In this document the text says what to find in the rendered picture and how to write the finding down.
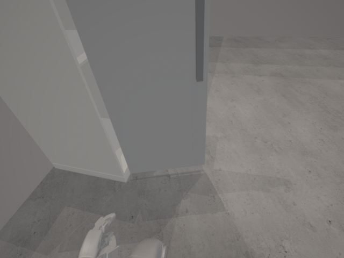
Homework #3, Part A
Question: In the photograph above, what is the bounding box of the left robot thigh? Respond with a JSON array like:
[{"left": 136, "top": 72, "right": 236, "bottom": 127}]
[{"left": 127, "top": 238, "right": 167, "bottom": 258}]

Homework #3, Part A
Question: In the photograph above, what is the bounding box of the fridge door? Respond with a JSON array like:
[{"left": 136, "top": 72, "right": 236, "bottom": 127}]
[{"left": 66, "top": 0, "right": 211, "bottom": 174}]

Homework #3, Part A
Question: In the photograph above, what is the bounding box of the robot left hand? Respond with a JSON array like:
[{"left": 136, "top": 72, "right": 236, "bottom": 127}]
[{"left": 78, "top": 213, "right": 119, "bottom": 258}]

